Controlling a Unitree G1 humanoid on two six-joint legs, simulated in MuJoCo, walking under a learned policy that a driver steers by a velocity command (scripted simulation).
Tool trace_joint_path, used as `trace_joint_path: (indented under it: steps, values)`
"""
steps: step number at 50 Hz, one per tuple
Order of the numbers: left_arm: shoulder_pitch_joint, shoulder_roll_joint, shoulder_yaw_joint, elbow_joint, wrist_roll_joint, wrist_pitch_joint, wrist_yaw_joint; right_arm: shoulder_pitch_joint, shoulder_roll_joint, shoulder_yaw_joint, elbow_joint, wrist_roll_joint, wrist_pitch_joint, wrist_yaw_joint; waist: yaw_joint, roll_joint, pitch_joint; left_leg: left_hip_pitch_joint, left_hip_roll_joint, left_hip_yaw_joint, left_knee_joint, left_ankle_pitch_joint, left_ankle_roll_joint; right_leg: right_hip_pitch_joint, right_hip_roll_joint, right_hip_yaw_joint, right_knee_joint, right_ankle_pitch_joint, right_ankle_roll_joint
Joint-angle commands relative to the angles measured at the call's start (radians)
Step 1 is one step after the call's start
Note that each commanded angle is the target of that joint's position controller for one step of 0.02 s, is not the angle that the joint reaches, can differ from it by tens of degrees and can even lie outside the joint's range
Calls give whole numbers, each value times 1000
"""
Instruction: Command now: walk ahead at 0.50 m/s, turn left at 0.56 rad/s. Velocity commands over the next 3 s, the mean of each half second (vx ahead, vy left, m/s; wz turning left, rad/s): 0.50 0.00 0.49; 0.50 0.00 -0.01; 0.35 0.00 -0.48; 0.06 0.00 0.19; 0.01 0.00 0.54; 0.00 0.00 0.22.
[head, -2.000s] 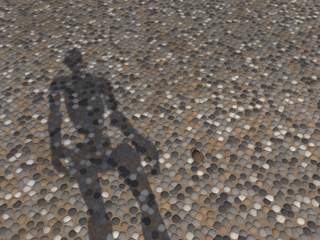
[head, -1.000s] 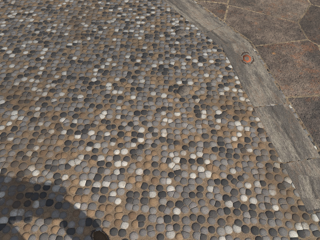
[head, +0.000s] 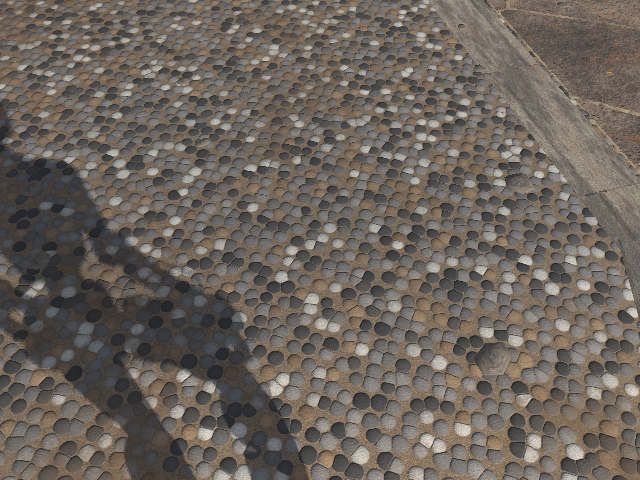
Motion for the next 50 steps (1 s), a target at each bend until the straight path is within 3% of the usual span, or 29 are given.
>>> trace_joint_path:
  steps: [1, 4, 8, 13, 14, 16, 17, 18, 19, 20, 21, 22, 23, 25, 26, 29, 32, 35, 39, 41, 43, 44, 45, 46, 47, 48, 49, 50]
  values:
    - [77, 76, 17, -42, 14, 32, -7, 43, -124, -25, -47, 9, -35, -3, 33, 7, -65, 85, 263, -297, -220, 345, 144, -91, -23, 4, -82, 47, 30]
    - [-56, 82, 16, -93, 11, 40, -11, 109, -138, -27, -39, 7, -35, -4, -9, 39, -27, 99, 239, -303, -239, 314, 113, -175, -21, -10, -217, 166, 53]
    - [-195, 85, 11, -141, 4, 37, -17, 186, -141, -28, -33, 6, -30, -7, -66, 67, -24, 192, 232, -334, -211, 328, 80, -228, 7, -2, -386, 286, 55]
    - [-321, 92, -2, -200, -6, 20, -24, 243, -152, -27, -34, -10, -27, -19, -104, 85, -14, 287, 253, -389, -136, 445, 78, -210, 60, -3, -544, 282, 31]
    - [-321, 99, -2, -208, -9, 15, -24, 236, -159, -29, -39, -12, -27, -23, -97, 91, -13, 291, 261, -406, -119, 464, 70, -175, 67, 5, -577, 270, 21]
    - [-224, 120, 3, -185, -11, 5, -21, 182, -171, -30, -50, -13, -31, -29, -42, 103, -30, 252, 267, -398, -79, 538, 33, 1, 88, -1, -657, 233, -14]
    - [-129, 141, 14, -155, -11, -1, -13, 163, -178, -29, -52, -13, -36, -26, -5, 100, -68, 231, 254, -385, -1, 657, 13, 139, 118, -17, -675, 196, -36]
    - [9, 162, 25, -113, -8, -11, -3, 155, -176, -27, -46, -8, -42, -19, 63, 59, -137, 206, 205, -339, 166, 697, -9, 314, 121, -25, -737, 221, -63]
    - [157, 211, 39, -97, 10, -22, 13, 166, -129, -12, -59, -2, -50, -10, 120, -3, -254, 87, 154, -296, 404, 485, -28, 536, -36, 132, -754, 90, -108]
    - [223, 309, 62, -91, 32, -16, 19, 297, -27, 8, -72, 29, -50, -8, 66, -227, -377, -203, -3, -184, 724, -183, -72, 794, -316, 592, -807, 25, -233]
    - [190, 270, 64, -76, 1, 0, 8, 322, -102, 1, -49, 0, -43, -15, 43, -209, -353, -323, 15, -181, 838, -324, -64, 729, -339, 812, -910, -89, -281]
    - [95, 181, 46, -95, -10, 2, 2, 234, -120, -2, -48, -15, -36, -13, 23, -73, -182, -351, 71, -189, 857, -226, -65, 575, -293, 658, -932, -140, -263]
    - [46, 123, 32, -95, -11, -2, -3, 147, -110, 4, -65, -23, -37, -4, 25, -1, -103, -339, 101, -180, 805, -163, -68, 463, -235, 510, -949, -58, -237]
    - [50, 94, 19, -61, -11, -11, -1, 101, -91, 7, -81, -35, -24, 12, -4, -47, -47, -290, 141, -165, 713, -131, -75, 354, -134, 315, -986, 139, -177]
    - [68, 108, 21, -45, -14, -21, -3, 129, -78, 11, -75, -37, -16, 17, -17, -94, -65, -265, 136, -155, 700, -131, -83, 347, -135, 282, -986, 232, -188]
    - [120, 117, 25, -8, -26, -42, -13, 82, -66, 19, -86, -42, -6, 24, -23, -75, -61, -314, 152, -128, 645, -99, -100, 356, -128, 209, -1017, 339, -211]
    - [158, 117, 24, 19, -28, -38, -13, -65, -48, 35, -133, -41, -9, 32, 0, -66, -20, -380, 200, -69, 495, 9, -125, 358, -108, 143, -1068, 338, -213]
    - [202, 127, 26, 45, -31, -33, -15, -188, -20, 55, -167, -32, -14, 39, 32, -70, -7, -324, 204, -17, 310, 106, -134, 350, -78, 79, -1071, 383, -192]
    - [266, 148, 29, 79, -28, -26, -13, -277, -36, 58, -192, -25, -20, 31, 58, -69, 0, -256, 180, 10, 182, 105, -118, 408, -111, 85, -1023, 461, -181]
    - [268, 161, 32, 91, -24, -18, -8, -273, -48, 53, -196, -26, -27, 24, 43, -67, 1, -214, 163, 7, 137, 49, -102, 443, -132, 115, -968, 525, -176]
    - [247, 174, 34, 96, -28, -11, -3, -130, -67, 40, -149, -35, -42, 11, -32, -41, -54, -11, 122, 15, 25, 30, -78, 431, -104, 101, -799, 660, -152]
    - [249, 151, 27, 93, -33, -12, -4, 20, -113, 21, -100, -50, -56, -3, -86, 7, -150, 216, 165, -35, 0, 35, -50, 343, -49, 64, -612, 609, -131]
    - [231, 97, 12, 46, -35, -16, -5, 201, -202, 0, -85, -70, -64, -17, -152, 135, -300, 451, 435, -311, -30, -81, -1, 165, 23, 11, -316, 261, -110]
    - [336, 31, 3, 39, -59, -8, 0, 196, -268, -21, -74, -54, -46, -19, -95, 318, -355, 560, 611, -652, -162, -178, 91, -106, 146, -31, -78, -227, -90]
    - [270, 136, 28, 65, -31, 10, 8, 122, -170, -3, -90, -32, -38, -15, -85, 123, -218, 433, 558, -595, -186, -263, 70, -165, 81, 41, -11, -168, -100]
    - [219, 120, 32, 55, -31, 11, -2, 37, -109, 15, -100, -25, -43, -11, -51, 95, -110, 313, 506, -452, -216, -199, 44, -158, 47, 56, -31, -73, -101]
    - [202, 95, 29, 57, -32, 15, -8, 0, -73, 24, -98, -25, -50, -7, -28, 89, -68, 234, 462, -342, -247, -86, 19, -125, 23, 49, -58, -20, -93]
    - [194, 90, 33, 62, -20, 27, -14, -9, -55, 29, -92, -22, -57, -11, -12, 102, -41, 184, 426, -255, -265, -14, -3, -102, 8, 42, -78, 4, -82]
